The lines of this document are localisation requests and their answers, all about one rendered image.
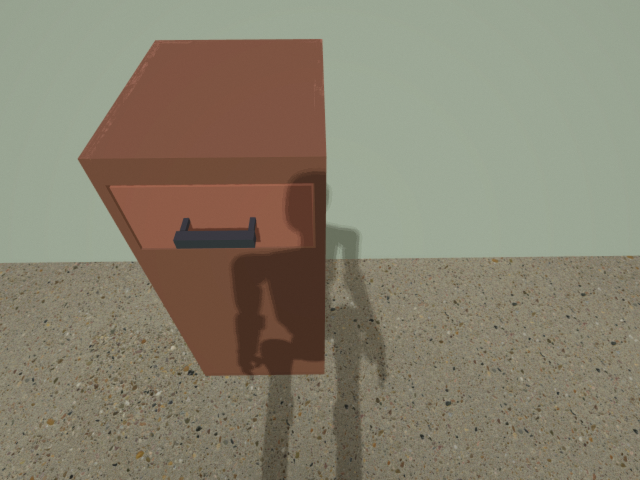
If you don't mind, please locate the handle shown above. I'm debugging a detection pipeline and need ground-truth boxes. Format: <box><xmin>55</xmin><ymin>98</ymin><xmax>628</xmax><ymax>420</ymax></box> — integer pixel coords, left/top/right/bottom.
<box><xmin>173</xmin><ymin>217</ymin><xmax>256</xmax><ymax>249</ymax></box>

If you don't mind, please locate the drawer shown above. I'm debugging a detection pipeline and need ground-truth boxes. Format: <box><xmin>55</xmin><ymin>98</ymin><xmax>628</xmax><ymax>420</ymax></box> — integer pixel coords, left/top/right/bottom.
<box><xmin>110</xmin><ymin>183</ymin><xmax>313</xmax><ymax>248</ymax></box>

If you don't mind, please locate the cabinet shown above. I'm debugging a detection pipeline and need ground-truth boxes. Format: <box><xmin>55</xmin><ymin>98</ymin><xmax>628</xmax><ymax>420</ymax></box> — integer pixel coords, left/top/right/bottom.
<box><xmin>78</xmin><ymin>39</ymin><xmax>326</xmax><ymax>376</ymax></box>

